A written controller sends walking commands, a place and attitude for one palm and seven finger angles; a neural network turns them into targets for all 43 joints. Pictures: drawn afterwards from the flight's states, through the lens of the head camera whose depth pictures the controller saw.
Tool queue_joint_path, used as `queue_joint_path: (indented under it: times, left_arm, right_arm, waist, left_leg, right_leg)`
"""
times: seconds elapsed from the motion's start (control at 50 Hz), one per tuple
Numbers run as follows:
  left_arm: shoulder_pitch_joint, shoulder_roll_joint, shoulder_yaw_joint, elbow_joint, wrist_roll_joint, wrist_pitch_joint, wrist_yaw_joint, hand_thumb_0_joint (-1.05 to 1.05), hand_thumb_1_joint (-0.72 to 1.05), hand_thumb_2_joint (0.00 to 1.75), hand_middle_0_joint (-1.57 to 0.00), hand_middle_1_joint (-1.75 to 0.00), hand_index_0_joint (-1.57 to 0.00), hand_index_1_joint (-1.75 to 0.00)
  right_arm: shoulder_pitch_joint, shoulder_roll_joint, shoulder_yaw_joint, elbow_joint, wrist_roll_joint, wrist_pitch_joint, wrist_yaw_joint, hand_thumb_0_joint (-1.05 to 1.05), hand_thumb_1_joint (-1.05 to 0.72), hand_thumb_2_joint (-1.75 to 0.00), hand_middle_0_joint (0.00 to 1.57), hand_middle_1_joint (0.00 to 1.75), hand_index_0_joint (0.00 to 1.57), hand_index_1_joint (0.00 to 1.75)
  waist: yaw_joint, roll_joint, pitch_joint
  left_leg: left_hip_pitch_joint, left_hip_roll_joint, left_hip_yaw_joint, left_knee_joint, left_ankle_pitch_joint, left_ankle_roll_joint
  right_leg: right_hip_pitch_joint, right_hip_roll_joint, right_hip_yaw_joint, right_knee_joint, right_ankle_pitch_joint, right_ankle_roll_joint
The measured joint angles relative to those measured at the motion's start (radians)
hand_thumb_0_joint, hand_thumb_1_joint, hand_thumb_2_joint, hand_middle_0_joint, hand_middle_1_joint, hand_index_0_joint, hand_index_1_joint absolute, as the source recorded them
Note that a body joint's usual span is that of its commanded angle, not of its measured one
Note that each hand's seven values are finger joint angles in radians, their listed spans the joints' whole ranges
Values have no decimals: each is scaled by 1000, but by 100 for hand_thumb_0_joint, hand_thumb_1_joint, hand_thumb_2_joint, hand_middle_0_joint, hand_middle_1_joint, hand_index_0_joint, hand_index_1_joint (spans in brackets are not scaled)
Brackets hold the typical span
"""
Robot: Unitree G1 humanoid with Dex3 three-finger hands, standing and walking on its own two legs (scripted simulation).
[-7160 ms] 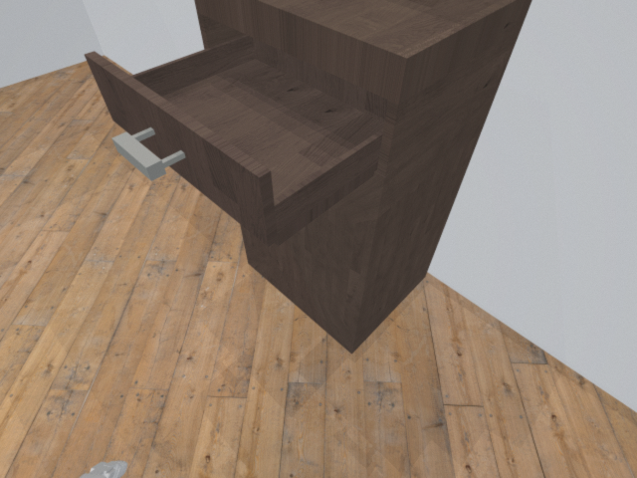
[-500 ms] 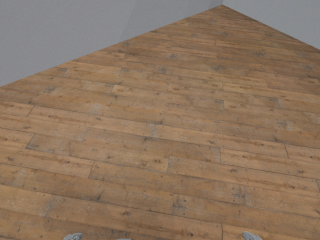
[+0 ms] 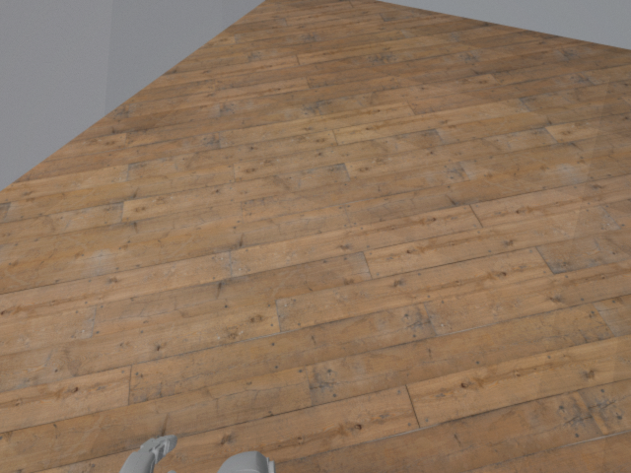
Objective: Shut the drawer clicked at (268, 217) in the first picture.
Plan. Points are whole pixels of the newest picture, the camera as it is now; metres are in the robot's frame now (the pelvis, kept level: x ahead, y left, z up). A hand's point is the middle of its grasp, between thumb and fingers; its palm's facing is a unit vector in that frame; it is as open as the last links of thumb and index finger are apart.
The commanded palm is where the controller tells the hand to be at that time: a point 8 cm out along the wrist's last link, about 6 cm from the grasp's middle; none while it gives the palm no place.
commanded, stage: turn to face it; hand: left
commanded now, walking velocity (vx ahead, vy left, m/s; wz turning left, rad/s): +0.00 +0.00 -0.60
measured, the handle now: out of the picture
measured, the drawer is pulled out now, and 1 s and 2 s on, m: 0.27 0.27 0.27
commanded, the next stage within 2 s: none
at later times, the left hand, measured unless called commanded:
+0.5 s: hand out of the picture +0.12 +0.22 -0.16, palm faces -0.23 -0.95 -0.21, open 7.4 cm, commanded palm none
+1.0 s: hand (265, 465) +0.15 +0.09 -0.13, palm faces -0.56 -0.78 -0.28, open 7.4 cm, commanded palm none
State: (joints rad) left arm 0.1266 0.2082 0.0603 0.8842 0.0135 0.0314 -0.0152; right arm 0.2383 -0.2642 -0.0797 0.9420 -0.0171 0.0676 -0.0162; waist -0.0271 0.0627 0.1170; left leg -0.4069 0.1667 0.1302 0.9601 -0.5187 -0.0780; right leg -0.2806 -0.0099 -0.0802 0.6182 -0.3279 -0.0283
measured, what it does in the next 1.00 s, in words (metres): steps on the spot, turning right: left foot, then right foot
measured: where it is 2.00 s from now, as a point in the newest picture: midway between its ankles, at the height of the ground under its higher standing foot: outside the picture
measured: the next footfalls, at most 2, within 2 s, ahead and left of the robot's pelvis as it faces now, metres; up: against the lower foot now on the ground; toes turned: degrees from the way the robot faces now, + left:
left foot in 0.38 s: +0.07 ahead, +0.12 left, +0.00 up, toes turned -11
right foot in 0.80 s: -0.07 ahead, -0.11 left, +0.00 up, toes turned -35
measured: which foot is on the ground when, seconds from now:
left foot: up 0.00-0.36, down 0.38-0.80, up 0.82-1.00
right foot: down 0.00-0.38, up 0.40-0.78, down 0.80-1.00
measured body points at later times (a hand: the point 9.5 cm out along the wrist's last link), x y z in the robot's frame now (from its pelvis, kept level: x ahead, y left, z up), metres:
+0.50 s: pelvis -0.02 +0.03 +0.01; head +0.03 +0.05 +0.46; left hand +0.13 +0.27 -0.14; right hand +0.02 -0.23 -0.11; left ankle +0.03 +0.13 -0.73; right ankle -0.06 -0.09 -0.65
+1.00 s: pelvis -0.06 -0.01 +0.01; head -0.04 -0.06 +0.46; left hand +0.18 +0.13 -0.11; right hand -0.18 -0.26 -0.15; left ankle +0.03 +0.12 -0.65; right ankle -0.11 -0.09 -0.73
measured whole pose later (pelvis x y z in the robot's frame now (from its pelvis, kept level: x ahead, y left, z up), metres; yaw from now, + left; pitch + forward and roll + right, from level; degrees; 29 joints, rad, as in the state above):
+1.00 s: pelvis -0.06 -0.01 +0.01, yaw -36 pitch +0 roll +1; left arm 0.15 0.20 0.05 0.90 0.01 0.03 0.00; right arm 0.21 -0.27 -0.08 0.94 -0.02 0.07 -0.02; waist -0.03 0.04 0.10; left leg -0.50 0.11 0.05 1.09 -0.40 -0.11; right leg -0.24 0.03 0.00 0.52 -0.27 -0.05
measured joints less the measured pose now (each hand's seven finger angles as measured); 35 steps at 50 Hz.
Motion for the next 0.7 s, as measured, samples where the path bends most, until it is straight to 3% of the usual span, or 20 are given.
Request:
queue_joint_path:
  times: [0.08, 0.24, 0.32, 0.36, 0.4, 0.44, 0.52, 0.58, 0.7]
  left_arm:
    - [15, -11, -4, 4, -2, 6, 12, 1, 91, 90, -20, -30, -20, -29]
    - [44, -3, -3, 17, 2, 9, 10, 1, 90, 90, -21, -30, -21, -30]
    - [55, 12, 6, 21, 5, 20, 10, 1, 90, 90, -21, -30, -21, -30]
    - [61, 23, 11, 22, 2, 28, 11, 1, 90, 90, -21, -30, -21, -30]
    - [60, 39, 20, 22, -4, 40, 8, 1, 90, 90, -21, -30, -21, -30]
    - [57, 49, 29, 26, 3, 50, 2, 1, 91, 90, -21, -30, -20, -29]
    - [64, 63, 43, 25, 9, 54, -17, 1, 91, 90, -20, -30, -20, -29]
    - [70, 61, 44, 25, 7, 58, -21, 1, 91, 90, -20, -30, -20, -29]
    - [46, 45, 32, 30, 4, 61, -22, 1, 91, 90, -20, -30, -20, -29]
  right_arm:
    - [-23, -8, 0, 2, -4, 4, -3, 1, -91, -90, 20, 30, 20, 30]
    - [-76, 19, 14, -29, 0, -8, -1, 1, -91, -90, 20, 30, 20, 30]
    - [-103, 40, 24, -51, 7, -21, -3, 1, -91, -90, 20, 30, 20, 30]
    - [-105, 49, 30, -65, 11, -34, -5, 1, -91, -90, 20, 30, 20, 30]
    - [-101, 62, 38, -77, 6, -48, -7, 1, -91, -90, 20, 30, 20, 30]
    - [-94, 72, 49, -83, -1, -49, -5, 1, -91, -90, 20, 30, 20, 30]
    - [-71, 86, 57, -78, -8, -44, -5, 1, -91, -89, 21, 30, 20, 30]
    - [-54, 88, 50, -69, -8, -47, -3, 1, -91, -89, 21, 30, 20, 30]
    - [-24, 73, 32, -45, -11, -51, 6, 1, -91, -89, 21, 30, 20, 30]
  waist:
    - [1, -9, -5]
    - [26, -46, -24]
    - [43, -71, -31]
    - [47, -84, -39]
    - [48, -108, -40]
    - [52, -116, -34]
    - [54, -109, -33]
    - [50, -93, -33]
    - [27, -63, -22]
  left_leg:
    - [-80, -44, -67, 138, 83, -22]
    - [-41, -93, -98, -29, 98, -29]
    - [30, -127, -101, -186, 95, -12]
    - [97, -140, -94, -335, 158, 0]
    - [113, -147, -73, -386, 239, 52]
    - [122, -135, -45, -381, 236, 89]
    - [161, -103, -3, -442, 255, 97]
    - [177, -76, 27, -469, 267, 93]
    - [176, -21, 95, -450, 256, 69]
  right_leg:
    - [18, 20, 43, -65, 41, -10]
    - [6, 57, 134, -103, 88, -12]
    - [-20, 73, 181, -83, 94, 4]
    - [-45, 84, 205, -53, 88, 18]
    - [-90, 86, 221, 38, 4, 32]
    - [-156, 82, 185, 235, -108, 53]
    - [-227, 38, 113, 502, -92, 83]
    - [-208, 0, 81, 496, -88, 98]
    - [-108, -40, 35, 276, -133, 96]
